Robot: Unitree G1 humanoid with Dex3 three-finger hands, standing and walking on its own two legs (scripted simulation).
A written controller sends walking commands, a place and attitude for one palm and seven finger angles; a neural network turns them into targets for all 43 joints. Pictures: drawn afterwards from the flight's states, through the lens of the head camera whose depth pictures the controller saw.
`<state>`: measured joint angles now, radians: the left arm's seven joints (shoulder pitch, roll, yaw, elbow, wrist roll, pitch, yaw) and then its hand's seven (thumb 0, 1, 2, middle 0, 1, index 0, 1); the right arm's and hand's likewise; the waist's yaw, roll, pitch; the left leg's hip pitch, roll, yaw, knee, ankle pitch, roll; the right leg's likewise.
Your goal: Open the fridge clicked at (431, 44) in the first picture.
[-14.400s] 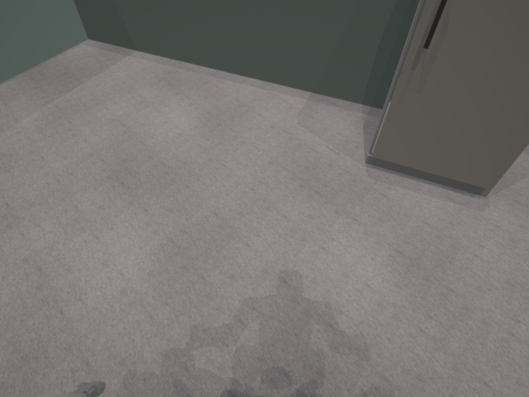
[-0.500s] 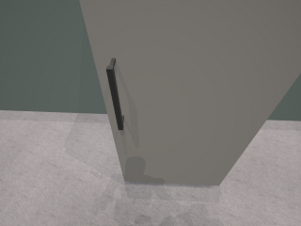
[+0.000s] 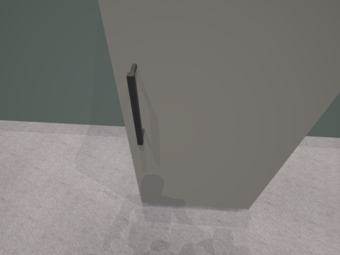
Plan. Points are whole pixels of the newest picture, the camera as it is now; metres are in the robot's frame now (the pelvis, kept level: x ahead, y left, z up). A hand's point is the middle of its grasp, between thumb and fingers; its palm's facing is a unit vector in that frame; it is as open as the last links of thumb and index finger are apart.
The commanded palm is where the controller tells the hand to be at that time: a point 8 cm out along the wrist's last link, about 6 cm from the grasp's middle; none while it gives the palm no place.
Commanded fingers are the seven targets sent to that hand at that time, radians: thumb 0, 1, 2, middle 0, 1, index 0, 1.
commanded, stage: look again from close up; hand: left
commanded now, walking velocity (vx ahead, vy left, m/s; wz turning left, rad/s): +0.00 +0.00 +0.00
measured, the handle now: (137, 109) +0.48 +0.13 +0.07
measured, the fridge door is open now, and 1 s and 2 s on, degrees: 0 0 0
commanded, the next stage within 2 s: raise the hand to about handle height in 0.68 s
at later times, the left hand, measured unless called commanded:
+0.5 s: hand out of the picture +0.08 +0.23 -0.16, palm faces -0.02 -0.95 -0.33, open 7.4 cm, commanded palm none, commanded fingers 0.00 0.90 0.90 -0.20 -0.30 -0.20 -0.30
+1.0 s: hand (76, 215) +0.20 +0.23 -0.01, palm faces +0.23 -0.97 -0.08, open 7.7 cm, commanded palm +0.13 +0.28 -0.05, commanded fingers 0.00 0.62 0.78 -0.22 -0.48 -0.22 -0.48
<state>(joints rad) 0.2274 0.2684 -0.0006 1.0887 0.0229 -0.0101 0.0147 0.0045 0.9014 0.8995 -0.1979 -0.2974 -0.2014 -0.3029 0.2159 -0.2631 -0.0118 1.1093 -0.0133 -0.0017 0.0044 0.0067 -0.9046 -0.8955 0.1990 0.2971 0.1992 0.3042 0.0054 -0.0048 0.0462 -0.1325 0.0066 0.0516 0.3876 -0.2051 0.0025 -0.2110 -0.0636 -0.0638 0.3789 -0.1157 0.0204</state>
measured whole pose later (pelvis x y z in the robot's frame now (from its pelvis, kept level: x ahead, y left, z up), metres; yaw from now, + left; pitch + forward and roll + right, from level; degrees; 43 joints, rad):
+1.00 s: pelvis +0.00 -0.02 -0.03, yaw +1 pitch +4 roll +1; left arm 0.28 0.25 0.30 0.39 -0.27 -0.48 -0.25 0.01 0.81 0.86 -0.20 -0.35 -0.21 -0.36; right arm 0.24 -0.25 -0.03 0.72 0.00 -0.27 0.00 0.01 -0.90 -0.90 0.20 0.30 0.20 0.30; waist 0.01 -0.03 -0.03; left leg -0.41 0.02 0.03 0.69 -0.34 -0.02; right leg -0.50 -0.07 -0.07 0.70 -0.27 -0.01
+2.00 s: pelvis +0.02 +0.00 -0.04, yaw +2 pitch +5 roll -2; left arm 0.18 0.38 0.41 0.12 -0.37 -0.17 -0.47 0.00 -0.33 0.38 -0.28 -1.08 -0.29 -1.09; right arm 0.25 -0.27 0.05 0.59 0.04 -0.32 -0.09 0.02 -0.90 -0.90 0.20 0.30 0.20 0.30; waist 0.04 0.02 -0.06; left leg -0.49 0.04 0.00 0.86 -0.46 0.00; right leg -0.53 -0.06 -0.09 0.78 -0.34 0.02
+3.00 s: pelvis +0.02 -0.01 -0.02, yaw +1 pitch +1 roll +0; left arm -0.04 0.41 0.45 0.30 -0.34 -0.07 -0.49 -0.01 -0.50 0.30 -0.30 -1.20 -0.30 -1.20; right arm 0.26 -0.28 0.06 0.63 0.05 -0.29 -0.12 0.02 -0.90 -0.90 0.20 0.30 0.20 0.30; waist 0.04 0.04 -0.02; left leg -0.31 0.04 0.01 0.65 -0.36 -0.02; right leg -0.37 -0.04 -0.09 0.63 -0.27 0.00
